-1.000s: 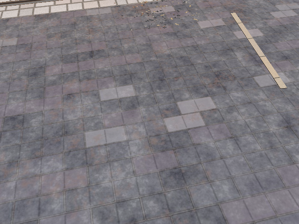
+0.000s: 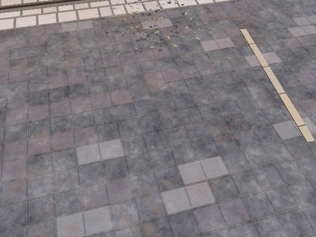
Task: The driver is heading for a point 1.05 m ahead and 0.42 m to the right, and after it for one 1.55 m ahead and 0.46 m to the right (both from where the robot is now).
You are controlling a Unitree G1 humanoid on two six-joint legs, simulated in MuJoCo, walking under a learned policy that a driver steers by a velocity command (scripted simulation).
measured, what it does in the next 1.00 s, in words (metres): walks ahead, turning right: right foot, then left foot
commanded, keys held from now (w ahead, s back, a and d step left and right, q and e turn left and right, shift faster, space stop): w+e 1.00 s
